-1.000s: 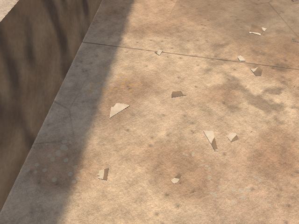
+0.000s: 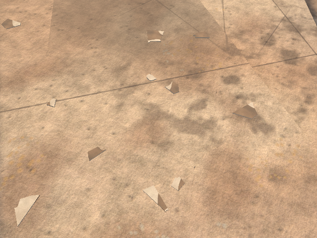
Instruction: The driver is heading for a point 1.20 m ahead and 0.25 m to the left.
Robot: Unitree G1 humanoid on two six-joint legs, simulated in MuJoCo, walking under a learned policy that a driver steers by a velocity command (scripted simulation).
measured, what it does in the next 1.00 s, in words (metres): steps on the spot: right foot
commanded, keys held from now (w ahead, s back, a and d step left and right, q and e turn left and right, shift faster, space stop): no key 1.00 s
